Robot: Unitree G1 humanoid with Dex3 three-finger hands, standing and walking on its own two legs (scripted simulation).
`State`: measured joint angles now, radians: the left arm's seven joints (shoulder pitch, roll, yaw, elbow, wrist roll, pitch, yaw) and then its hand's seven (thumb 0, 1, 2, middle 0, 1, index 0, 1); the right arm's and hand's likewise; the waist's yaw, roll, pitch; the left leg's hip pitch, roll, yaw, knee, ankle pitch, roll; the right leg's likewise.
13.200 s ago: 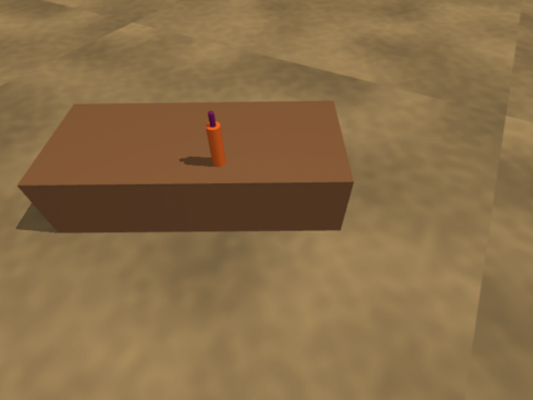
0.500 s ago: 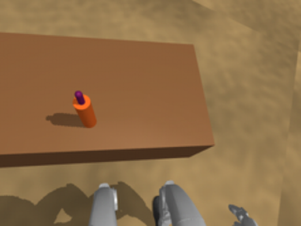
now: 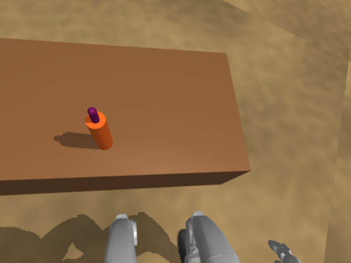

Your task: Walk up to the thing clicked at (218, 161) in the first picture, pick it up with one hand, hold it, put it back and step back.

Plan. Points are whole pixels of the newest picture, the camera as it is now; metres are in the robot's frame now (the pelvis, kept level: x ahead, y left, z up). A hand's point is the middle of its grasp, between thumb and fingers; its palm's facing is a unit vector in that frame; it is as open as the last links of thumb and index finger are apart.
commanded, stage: go down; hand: left
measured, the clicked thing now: (99, 129) +0.49 +0.18 -0.21
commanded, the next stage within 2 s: approach in 0.32 s
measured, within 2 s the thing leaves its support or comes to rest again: neither
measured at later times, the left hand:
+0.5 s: hand out of the picture +0.42 +0.39 +0.08, palm faces +0.20 -0.98 +0.01, open 17.3 cm
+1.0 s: hand (40, 134) +0.44 +0.32 -0.13, palm faces +0.13 -0.99 +0.06, open 17.7 cm
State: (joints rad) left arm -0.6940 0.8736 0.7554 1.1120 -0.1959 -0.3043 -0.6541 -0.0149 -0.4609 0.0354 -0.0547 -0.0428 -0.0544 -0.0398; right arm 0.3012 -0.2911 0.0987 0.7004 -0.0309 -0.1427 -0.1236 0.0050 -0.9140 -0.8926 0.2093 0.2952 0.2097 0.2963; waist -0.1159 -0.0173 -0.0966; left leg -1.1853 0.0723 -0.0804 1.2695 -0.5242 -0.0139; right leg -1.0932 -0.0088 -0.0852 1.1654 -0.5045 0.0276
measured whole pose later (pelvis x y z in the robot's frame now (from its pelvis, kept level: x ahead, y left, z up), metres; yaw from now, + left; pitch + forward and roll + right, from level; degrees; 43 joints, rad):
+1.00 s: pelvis -0.03 +0.00 -0.13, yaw -3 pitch +35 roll -6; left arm -0.80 0.74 0.74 1.21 -0.16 -0.53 -0.58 -0.02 -0.59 0.03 -0.03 -0.06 -0.04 -0.05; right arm 0.17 -0.30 0.10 0.66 -0.10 -0.14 -0.04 0.00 -0.90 -0.89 0.21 0.30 0.21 0.30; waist -0.16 -0.02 -0.14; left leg -1.73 0.06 -0.10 1.77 -0.65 -0.02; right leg -1.65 -0.01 -0.06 1.69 -0.65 0.03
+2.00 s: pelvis -0.06 -0.01 -0.23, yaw -3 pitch +35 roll -4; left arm -0.88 0.48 0.49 1.02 -0.05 -0.48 -0.13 -0.02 -0.60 0.01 -0.12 -0.06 -0.13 -0.05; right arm 0.18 -0.27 0.03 0.66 -0.07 0.01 0.04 0.00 -0.93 -0.89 0.20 0.29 0.20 0.30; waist -0.15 0.01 -0.14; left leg -2.02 0.06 -0.10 2.07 -0.66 -0.03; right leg -1.96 -0.01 -0.04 2.03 -0.67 0.02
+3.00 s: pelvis -0.06 -0.01 -0.24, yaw -3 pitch +35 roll -4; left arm -0.94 0.49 0.48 1.09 -0.03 -0.53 -0.12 -0.03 -0.03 0.90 -0.85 -0.96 -0.88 -0.95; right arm 0.18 -0.27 0.03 0.66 -0.08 0.04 0.06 0.00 -0.91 -0.89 0.20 0.29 0.20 0.29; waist -0.16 0.01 -0.13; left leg -2.06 0.05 -0.10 2.12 -0.67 -0.03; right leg -2.02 -0.01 -0.03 2.09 -0.68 0.02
